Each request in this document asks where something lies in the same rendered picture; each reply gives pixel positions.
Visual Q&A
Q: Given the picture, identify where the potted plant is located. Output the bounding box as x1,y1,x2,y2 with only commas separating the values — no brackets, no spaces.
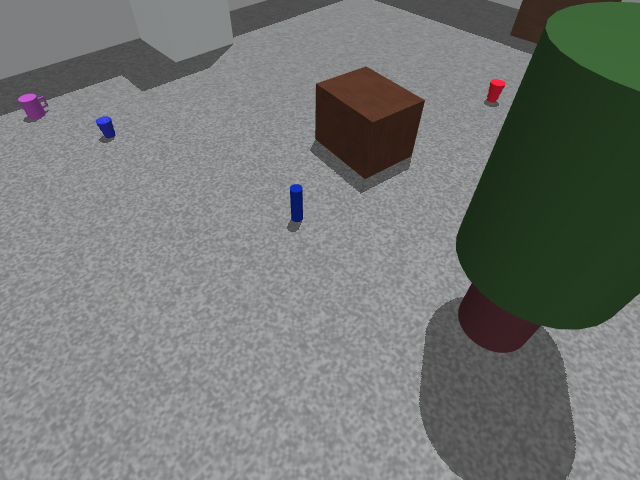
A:
456,2,640,353

